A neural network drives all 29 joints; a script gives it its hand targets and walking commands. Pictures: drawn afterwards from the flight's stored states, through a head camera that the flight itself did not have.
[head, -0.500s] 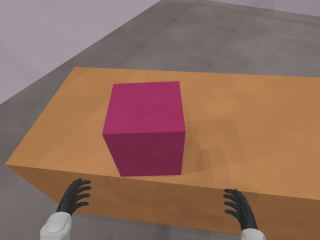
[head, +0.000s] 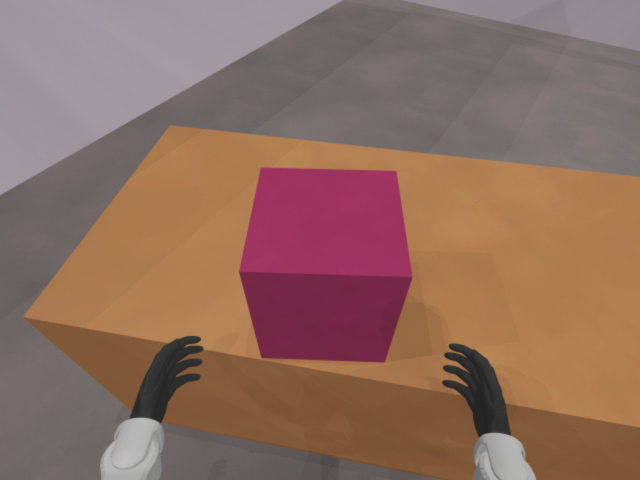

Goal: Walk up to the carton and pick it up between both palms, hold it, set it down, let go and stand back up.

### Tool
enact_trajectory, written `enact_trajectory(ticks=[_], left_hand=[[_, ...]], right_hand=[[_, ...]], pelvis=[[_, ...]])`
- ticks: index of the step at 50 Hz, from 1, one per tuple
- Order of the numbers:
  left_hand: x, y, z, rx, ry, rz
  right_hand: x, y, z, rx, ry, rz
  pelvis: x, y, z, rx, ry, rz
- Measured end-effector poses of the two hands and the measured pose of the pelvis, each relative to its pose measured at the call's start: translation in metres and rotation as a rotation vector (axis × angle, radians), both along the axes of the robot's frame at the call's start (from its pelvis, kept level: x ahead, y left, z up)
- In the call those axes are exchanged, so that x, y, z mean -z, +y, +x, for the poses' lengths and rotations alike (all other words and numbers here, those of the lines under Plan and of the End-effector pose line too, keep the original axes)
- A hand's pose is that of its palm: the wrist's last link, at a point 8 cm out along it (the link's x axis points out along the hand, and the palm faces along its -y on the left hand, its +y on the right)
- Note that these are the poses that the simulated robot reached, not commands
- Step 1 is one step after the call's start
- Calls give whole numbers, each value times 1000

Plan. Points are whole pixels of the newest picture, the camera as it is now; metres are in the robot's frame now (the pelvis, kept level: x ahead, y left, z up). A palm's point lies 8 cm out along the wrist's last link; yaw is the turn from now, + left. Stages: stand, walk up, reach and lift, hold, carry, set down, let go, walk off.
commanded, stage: reach and lift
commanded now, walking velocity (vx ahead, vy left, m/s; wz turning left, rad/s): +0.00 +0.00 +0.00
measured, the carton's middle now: (325, 269) +0.42 +0.02 -0.03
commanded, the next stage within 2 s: none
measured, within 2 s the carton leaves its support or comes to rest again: neither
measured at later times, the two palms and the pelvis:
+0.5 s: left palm (168, 334) +0.29 +0.23 +0.01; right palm (480, 348) +0.27 -0.18 +0.00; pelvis +0.00 +0.00 +0.00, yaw +0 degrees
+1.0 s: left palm (186, 250) +0.37 +0.20 +0.08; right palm (478, 274) +0.35 -0.18 +0.06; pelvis +0.00 -0.01 +0.01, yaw +0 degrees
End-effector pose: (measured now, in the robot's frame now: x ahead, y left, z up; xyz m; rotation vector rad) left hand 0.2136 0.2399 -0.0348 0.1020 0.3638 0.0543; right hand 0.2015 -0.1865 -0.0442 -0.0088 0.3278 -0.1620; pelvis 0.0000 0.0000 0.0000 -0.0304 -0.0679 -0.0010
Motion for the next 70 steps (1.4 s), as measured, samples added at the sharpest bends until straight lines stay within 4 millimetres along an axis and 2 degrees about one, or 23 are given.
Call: enact_trajectory(ticks=[9, 17, 26, 33, 44, 49, 53, 62, 70], left_hand=[[-15, -4, 26, 20, -108, -16], [-15, -6, 43, 4, -89, -43], [-45, -12, 78, 8, -135, -45], [-63, -12, 92, 9, -117, -42], [-89, -25, 131, 30, -121, -56], [-114, -36, 153, 44, -155, -52], [-128, -37, 164, 40, -150, -42], [-139, -29, 176, 7, -98, -56], [-152, -41, 203, 24, -106, -63]], right_hand=[[-8, 10, 20, -10, -74, 22], [-18, 2, 37, 15, -78, 4], [-45, 3, 76, 0, -110, 20], [-55, 10, 94, 1, -94, 41], [-92, 8, 130, 22, -115, 23], [-104, 6, 145, 28, -111, 39], [-112, 8, 152, 22, -110, 46], [-141, 9, 172, 28, -128, 15], [-152, 12, 196, 21, -72, 8]], pelvis=[[2, 6, -3, 2, 25, -6], [2, 4, -6, 2, 49, -2], [-3, -1, -3, 0, 60, 1], [-6, -6, -1, -7, 45, 3], [-8, -10, -5, -6, 66, 8], [-10, -10, -3, 6, 71, 3], [-11, -10, -1, 11, 59, 3], [-12, -8, -5, 10, 70, 6], [-12, -7, -7, 7, 125, 4]])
